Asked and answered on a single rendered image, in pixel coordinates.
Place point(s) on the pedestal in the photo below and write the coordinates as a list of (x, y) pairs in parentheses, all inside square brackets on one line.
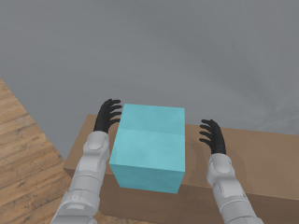
[(266, 166)]

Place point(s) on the robot right hand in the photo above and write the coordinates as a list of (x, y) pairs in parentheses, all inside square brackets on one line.
[(216, 143)]

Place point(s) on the robot left forearm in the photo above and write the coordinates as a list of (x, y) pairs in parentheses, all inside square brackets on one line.
[(82, 198)]

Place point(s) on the left robot upper arm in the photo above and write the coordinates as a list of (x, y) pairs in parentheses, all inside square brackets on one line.
[(74, 219)]

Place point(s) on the robot right forearm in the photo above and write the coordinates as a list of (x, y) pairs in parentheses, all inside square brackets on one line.
[(231, 199)]

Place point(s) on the carton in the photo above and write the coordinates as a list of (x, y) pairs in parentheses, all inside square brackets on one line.
[(149, 148)]

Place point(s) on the robot left hand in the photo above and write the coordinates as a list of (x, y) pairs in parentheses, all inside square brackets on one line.
[(103, 122)]

